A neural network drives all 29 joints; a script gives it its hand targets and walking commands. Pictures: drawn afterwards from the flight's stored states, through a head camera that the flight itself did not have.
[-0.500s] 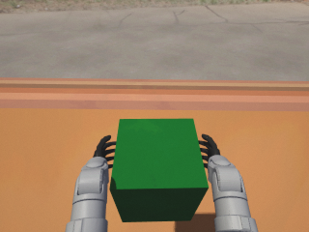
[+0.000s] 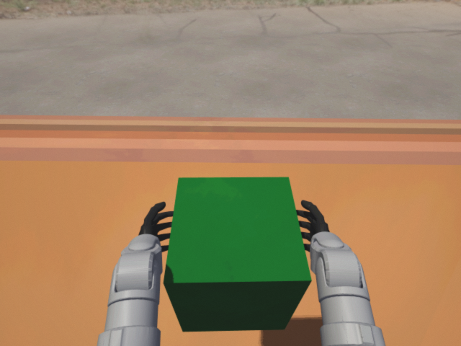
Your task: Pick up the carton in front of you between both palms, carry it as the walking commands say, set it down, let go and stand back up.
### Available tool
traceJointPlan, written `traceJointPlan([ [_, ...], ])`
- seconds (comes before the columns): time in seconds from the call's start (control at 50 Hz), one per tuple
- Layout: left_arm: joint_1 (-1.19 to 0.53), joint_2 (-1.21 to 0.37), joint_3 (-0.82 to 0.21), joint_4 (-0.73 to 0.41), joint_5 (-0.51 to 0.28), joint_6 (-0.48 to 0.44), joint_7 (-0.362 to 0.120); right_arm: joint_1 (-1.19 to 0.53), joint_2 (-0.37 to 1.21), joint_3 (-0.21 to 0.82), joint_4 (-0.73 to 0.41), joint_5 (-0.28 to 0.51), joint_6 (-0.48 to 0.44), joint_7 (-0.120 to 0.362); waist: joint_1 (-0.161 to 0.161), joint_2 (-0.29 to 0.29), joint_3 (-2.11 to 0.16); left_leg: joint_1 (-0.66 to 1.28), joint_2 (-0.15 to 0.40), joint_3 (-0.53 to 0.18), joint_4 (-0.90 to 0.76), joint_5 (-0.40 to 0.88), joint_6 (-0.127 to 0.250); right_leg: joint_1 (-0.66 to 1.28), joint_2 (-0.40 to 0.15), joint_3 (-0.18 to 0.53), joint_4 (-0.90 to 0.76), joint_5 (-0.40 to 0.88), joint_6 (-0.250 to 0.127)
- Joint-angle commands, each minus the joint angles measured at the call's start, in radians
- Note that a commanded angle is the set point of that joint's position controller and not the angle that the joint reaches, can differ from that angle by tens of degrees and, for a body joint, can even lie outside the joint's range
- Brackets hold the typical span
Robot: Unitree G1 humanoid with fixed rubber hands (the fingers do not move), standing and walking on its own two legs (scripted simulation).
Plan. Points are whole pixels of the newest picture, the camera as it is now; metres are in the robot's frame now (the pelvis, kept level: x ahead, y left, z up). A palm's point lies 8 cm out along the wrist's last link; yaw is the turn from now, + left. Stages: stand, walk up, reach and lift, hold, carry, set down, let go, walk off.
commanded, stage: hold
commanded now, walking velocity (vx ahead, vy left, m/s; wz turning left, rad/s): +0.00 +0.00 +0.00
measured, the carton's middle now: (233, 257) +0.29 +0.00 -0.03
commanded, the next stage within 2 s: carry in 0.08 s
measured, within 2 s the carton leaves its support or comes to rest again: neither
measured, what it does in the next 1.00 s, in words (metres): walks ahead: right foot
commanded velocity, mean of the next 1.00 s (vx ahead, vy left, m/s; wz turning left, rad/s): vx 0.48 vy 0.00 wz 0.00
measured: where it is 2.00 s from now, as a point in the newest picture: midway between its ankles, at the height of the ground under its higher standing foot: (229, 207)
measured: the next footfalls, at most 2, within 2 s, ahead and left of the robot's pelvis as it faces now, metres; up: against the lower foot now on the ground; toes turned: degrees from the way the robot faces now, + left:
right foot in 0.82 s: +0.42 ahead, -0.11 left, +0.00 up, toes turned -11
left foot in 1.32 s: +0.79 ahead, +0.08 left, +0.00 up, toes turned +13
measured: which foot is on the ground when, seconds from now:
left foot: down 0.00-0.84, up 0.86-1.00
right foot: down 0.00-0.54, up 0.56-0.80, down 0.82-1.00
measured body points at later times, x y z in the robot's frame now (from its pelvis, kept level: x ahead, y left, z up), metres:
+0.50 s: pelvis +0.10 -0.01 -0.02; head +0.08 +0.00 +0.43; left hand +0.38 +0.15 +0.06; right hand +0.39 -0.16 +0.06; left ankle +0.07 +0.10 -0.74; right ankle +0.02 -0.13 -0.75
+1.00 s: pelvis +0.38 -0.05 +0.00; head +0.39 -0.05 +0.45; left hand +0.64 +0.12 +0.06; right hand +0.67 -0.18 +0.06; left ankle +0.31 +0.08 -0.66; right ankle +0.39 -0.10 -0.75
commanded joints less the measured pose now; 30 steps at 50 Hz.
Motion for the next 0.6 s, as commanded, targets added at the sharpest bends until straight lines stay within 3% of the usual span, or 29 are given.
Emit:
traceJointPlan([
  [0.0, -0.487, -0.901, -0.543, -0.058, -0.253, -0.039, -0.222, -0.486, 0.897, 0.543, -0.059, 0.252, -0.043, 0.214, 0.001, 0.0, -0.237, 0.036, -0.085, 0.013, -0.048, 0.127, 0.004, 0.035, 0.086, -0.014, -0.052, 0.118, -0.004],
  [0.04, -0.492, -0.902, -0.542, -0.053, -0.252, -0.039, -0.223, -0.491, 0.898, 0.542, -0.055, 0.251, -0.044, 0.215, 0.001, 0.0, -0.237, 0.035, -0.085, 0.013, -0.048, 0.122, 0.004, 0.033, 0.086, -0.014, -0.052, 0.112, -0.004],
  [0.06, -0.536, -0.909, -0.558, -0.043, -0.266, -0.033, -0.224, -0.532, 0.895, 0.552, -0.051, 0.269, -0.038, 0.215, 0.003, 0.009, -0.276, -0.076, 0.102, 0.01, 0.024, -0.022, 0.013, -0.085, -0.106, -0.017, 0.015, -0.018, -0.013],
  [0.1, -0.542, -0.908, -0.579, -0.077, -0.293, -0.028, -0.219, -0.548, 0.906, 0.579, -0.082, 0.291, -0.032, 0.21, 0.005, 0.001, -0.256, -0.171, 0.085, -0.026, -0.024, -0.434, 0.026, -0.169, -0.083, 0.02, -0.024, -0.43, -0.02],
  [0.12, -0.556, -0.911, -0.596, -0.098, -0.306, -0.023, -0.216, -0.562, 0.909, 0.595, -0.101, 0.301, -0.027, 0.207, 0.004, 0.005, -0.24, -0.206, 0.081, -0.027, -0.023, -0.513, 0.029, -0.201, -0.081, 0.024, -0.02, -0.517, -0.022],
  [0.18, -0.551, -0.905, -0.664, -0.175, -0.35, 0.013, -0.198, -0.555, 0.896, 0.66, -0.172, 0.343, 0.01, 0.19, 0.006, 0.009, -0.311, -0.188, 0.099, -0.02, 0.024, -0.345, 0.035, -0.199, -0.081, -0.012, 0.046, -0.327, -0.032],
  [0.28, -0.548, -0.844, -0.754, -0.292, -0.432, 0.15, -0.172, -0.523, 0.822, 0.731, -0.283, 0.407, 0.147, 0.157, -0.006, 0.069, -0.302, -0.203, 0.158, -0.122, -0.011, -0.455, 0.08, -0.304, -0.079, -0.033, 0.127, -0.351, -0.026],
  [0.32, -0.538, -0.834, -0.773, -0.319, -0.473, 0.214, -0.166, -0.511, 0.799, 0.747, -0.308, 0.438, 0.209, 0.145, -0.005, 0.09, -0.292, -0.21, 0.175, -0.136, 0.004, -0.381, 0.096, -0.31, -0.073, -0.062, 0.141, -0.281, -0.026],
  [0.34, -0.525, -0.835, -0.782, -0.34, -0.493, 0.243, -0.163, -0.497, 0.798, 0.758, -0.331, 0.455, 0.237, 0.139, -0.001, 0.078, -0.293, -0.236, 0.164, -0.105, 0.044, -0.321, 0.093, -0.272, -0.081, -0.06, 0.115, -0.255, -0.03],
  [0.36, -0.507, -0.836, -0.786, -0.358, -0.508, 0.269, -0.161, -0.488, 0.805, 0.769, -0.361, 0.473, 0.263, 0.134, 0.005, 0.016, -0.296, -0.294, 0.126, -0.029, 0.139, -0.245, 0.076, -0.203, -0.117, -0.009, 0.079, -0.237, -0.045],
  [0.38, -0.476, -0.831, -0.782, -0.372, -0.515, 0.29, -0.156, -0.486, 0.819, 0.784, -0.397, 0.495, 0.29, 0.133, 0.013, -0.125, -0.309, -0.404, 0.068, 0.083, 0.314, -0.162, 0.042, -0.086, -0.188, 0.11, 0.047, -0.136, -0.085],
  [0.4, -0.44, -0.829, -0.774, -0.38, -0.519, 0.311, -0.151, -0.484, 0.831, 0.795, -0.422, 0.518, 0.314, 0.135, 0.022, -0.232, -0.31, -0.58, 0.019, 0.163, 0.414, -0.208, 0.007, 0.067, -0.262, 0.232, 0.017, 0.019, -0.139],
  [0.42, -0.408, -0.832, -0.774, -0.404, -0.516, 0.33, -0.143, -0.49, 0.842, 0.806, -0.456, 0.545, 0.336, 0.141, 0.03, -0.28, -0.276, -0.708, 0.014, 0.202, 0.389, -0.328, -0.005, 0.145, -0.323, 0.326, -0.002, 0.183, -0.194],
  [0.44, -0.412, -0.841, -0.781, -0.452, -0.518, 0.348, -0.135, -0.505, 0.858, 0.816, -0.481, 0.567, 0.352, 0.147, 0.038, -0.235, -0.269, -0.714, 0.021, 0.197, 0.333, -0.368, 0.0, 0.171, -0.336, 0.323, 0.009, 0.32, -0.216],
  [0.46, -0.432, -0.851, -0.792, -0.505, -0.523, 0.362, -0.129, -0.492, 0.875, 0.82, -0.496, 0.585, 0.364, 0.153, 0.03, -0.179, -0.3, -0.626, 0.018, 0.206, 0.229, -0.31, 0.005, 0.16, -0.321, 0.255, 0.043, 0.35, -0.199],
  [0.48, -0.44, -0.878, -0.804, -0.545, -0.536, 0.376, -0.127, -0.464, 0.885, 0.817, -0.514, 0.594, 0.373, 0.153, 0.012, -0.134, -0.351, -0.419, 0.009, 0.222, 0.093, -0.184, 0.011, 0.067, -0.276, 0.141, 0.09, 0.262, -0.148],
  [0.5, -0.42, -0.883, -0.811, -0.578, -0.545, 0.385, -0.129, -0.44, 0.894, 0.815, -0.531, 0.597, 0.38, 0.152, -0.001, -0.083, -0.415, -0.081, 0.022, 0.193, -0.004, -0.081, 0.023, -0.141, -0.215, -0.004, 0.188, 0.229, -0.081],
  [0.52, -0.438, -0.88, -0.818, -0.632, -0.561, 0.399, -0.137, -0.392, 0.888, 0.804, -0.533, 0.574, 0.383, 0.144, -0.023, 0.128, -0.432, 0.147, 0.181, -0.092, -0.113, -0.137, 0.079, -0.38, -0.109, -0.175, 0.451, 0.169, -0.011],
  [0.54, -0.461, -0.883, -0.834, -0.664, -0.579, 0.415, -0.147, -0.362, 0.877, 0.793, -0.538, 0.537, 0.382, 0.135, -0.025, 0.358, -0.415, 0.364, 0.378, -0.347, -0.057, 0.287, 0.196, -0.691, -0.027, -0.237, 0.593, -0.168, 0.024],
  [0.56, -0.458, -0.88, -0.841, -0.642, -0.582, 0.418, -0.155, -0.354, 0.889, 0.793, -0.562, 0.531, 0.395, 0.127, -0.032, 0.258, -0.373, 0.432, 0.413, -0.36, -0.027, 0.518, 0.26, -0.84, -0.037, -0.181, 0.659, -0.364, 0.001],
  [0.58, -0.447, -0.874, -0.836, -0.632, -0.595, 0.421, -0.16, -0.381, 0.893, 0.8, -0.599, 0.536, 0.404, 0.12, -0.035, 0.146, -0.366, 0.46, 0.405, -0.301, -0.008, 0.576, 0.253, -0.881, -0.06, -0.167, 0.675, -0.388, -0.011],
])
